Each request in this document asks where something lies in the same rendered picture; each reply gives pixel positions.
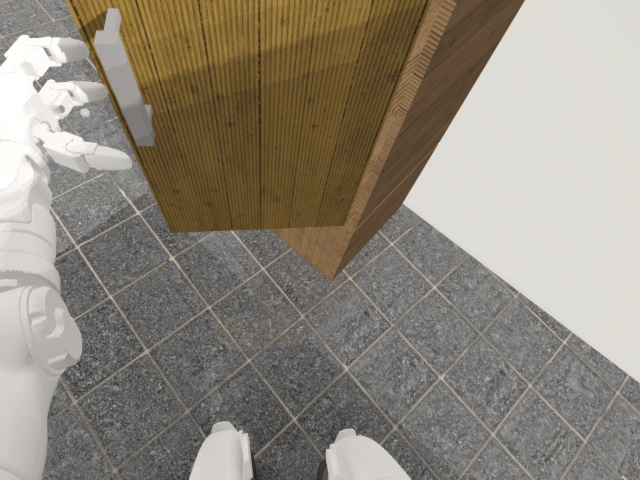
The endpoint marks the left robot upper arm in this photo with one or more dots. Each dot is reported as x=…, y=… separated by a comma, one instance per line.
x=38, y=341

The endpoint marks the robot left thigh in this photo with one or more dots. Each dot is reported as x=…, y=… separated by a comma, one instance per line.
x=224, y=455

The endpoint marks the cupboard door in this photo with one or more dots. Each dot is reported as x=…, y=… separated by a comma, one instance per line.
x=265, y=112

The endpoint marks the robot left hand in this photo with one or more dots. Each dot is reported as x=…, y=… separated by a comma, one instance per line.
x=22, y=109

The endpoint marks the robot right shin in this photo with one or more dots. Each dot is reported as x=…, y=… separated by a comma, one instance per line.
x=343, y=434

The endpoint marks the handle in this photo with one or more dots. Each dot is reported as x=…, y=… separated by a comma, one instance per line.
x=113, y=57

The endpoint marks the left robot forearm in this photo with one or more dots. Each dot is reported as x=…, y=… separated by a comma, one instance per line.
x=27, y=229

